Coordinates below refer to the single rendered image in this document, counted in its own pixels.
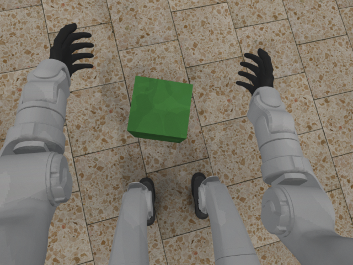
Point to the robot left forearm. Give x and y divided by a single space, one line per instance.
41 111

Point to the right robot hand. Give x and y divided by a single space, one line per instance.
263 72

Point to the left robot hand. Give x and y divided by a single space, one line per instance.
63 48

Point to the robot thigh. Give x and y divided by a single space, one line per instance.
130 245
231 242

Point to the left robot thigh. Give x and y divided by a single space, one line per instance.
130 245

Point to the robot right forearm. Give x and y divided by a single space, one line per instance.
278 143

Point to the left robot upper arm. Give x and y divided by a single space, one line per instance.
32 185

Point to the right robot thigh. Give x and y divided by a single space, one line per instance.
231 242

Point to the carton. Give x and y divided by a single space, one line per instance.
160 109

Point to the right robot upper arm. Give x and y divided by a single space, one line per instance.
302 217

